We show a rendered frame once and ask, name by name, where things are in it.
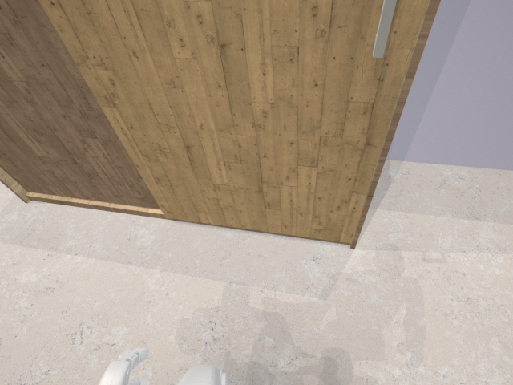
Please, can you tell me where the wardrobe door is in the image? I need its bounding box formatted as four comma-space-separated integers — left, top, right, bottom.
38, 0, 428, 244
0, 0, 160, 209

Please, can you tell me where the robot left thigh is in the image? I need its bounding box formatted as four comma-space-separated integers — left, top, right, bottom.
177, 364, 228, 385

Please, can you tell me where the handle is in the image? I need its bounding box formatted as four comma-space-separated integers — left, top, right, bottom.
373, 0, 397, 58

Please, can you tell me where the left robot hand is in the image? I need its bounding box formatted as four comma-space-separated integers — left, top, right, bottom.
99, 347, 149, 385

